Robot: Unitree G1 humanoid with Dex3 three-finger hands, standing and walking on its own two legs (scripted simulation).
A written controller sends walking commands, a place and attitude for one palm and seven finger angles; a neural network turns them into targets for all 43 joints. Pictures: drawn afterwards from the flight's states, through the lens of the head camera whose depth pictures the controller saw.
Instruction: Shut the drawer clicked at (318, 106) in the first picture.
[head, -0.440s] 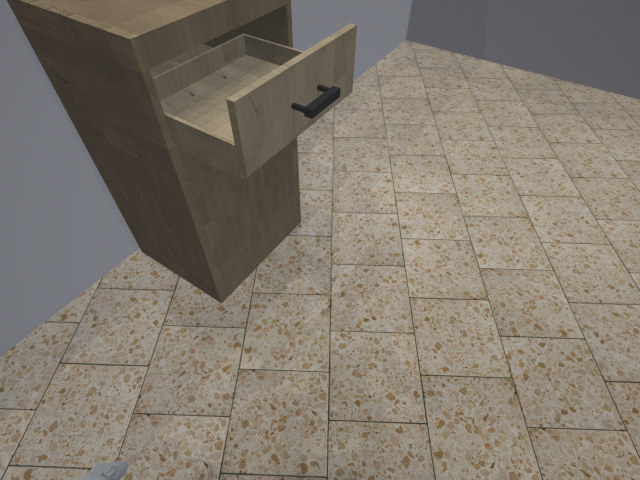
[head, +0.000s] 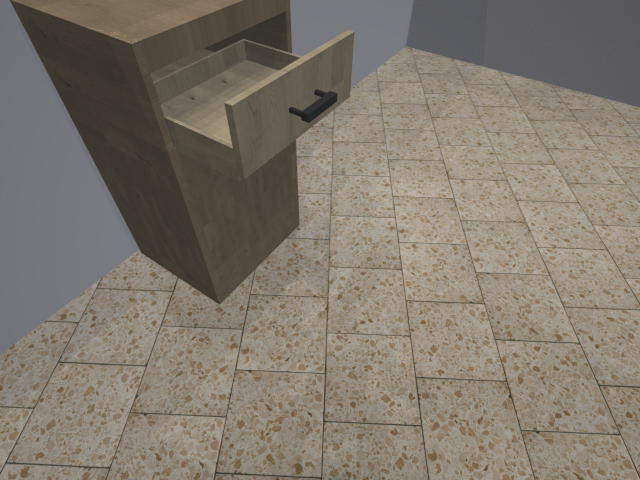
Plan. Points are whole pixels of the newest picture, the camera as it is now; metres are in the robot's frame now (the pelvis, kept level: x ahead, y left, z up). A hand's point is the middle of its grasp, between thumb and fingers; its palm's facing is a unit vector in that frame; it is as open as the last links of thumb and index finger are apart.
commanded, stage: stand and wait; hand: left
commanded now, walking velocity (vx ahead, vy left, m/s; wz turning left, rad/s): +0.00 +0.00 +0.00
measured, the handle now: (313, 103) +0.91 +0.08 +0.01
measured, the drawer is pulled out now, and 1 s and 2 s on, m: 0.23 0.23 0.23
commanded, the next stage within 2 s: look at it before walking up in 0.46 s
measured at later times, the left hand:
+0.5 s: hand out of the picture +0.07 +0.24 -0.15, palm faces -0.03 -0.94 -0.34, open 7.4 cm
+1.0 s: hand out of the picture +0.06 +0.25 -0.15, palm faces -0.03 -0.94 -0.33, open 7.4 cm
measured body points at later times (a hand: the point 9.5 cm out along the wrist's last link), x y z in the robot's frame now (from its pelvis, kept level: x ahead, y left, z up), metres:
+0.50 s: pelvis -0.01 +0.00 +0.00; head -0.01 -0.01 +0.45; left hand +0.07 +0.29 -0.13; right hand +0.06 -0.30 -0.13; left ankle -0.02 +0.13 -0.74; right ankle -0.01 -0.12 -0.74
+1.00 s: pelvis -0.01 +0.00 +0.00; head -0.01 +0.01 +0.45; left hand +0.06 +0.30 -0.13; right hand +0.07 -0.29 -0.13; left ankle -0.02 +0.13 -0.74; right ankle -0.01 -0.12 -0.74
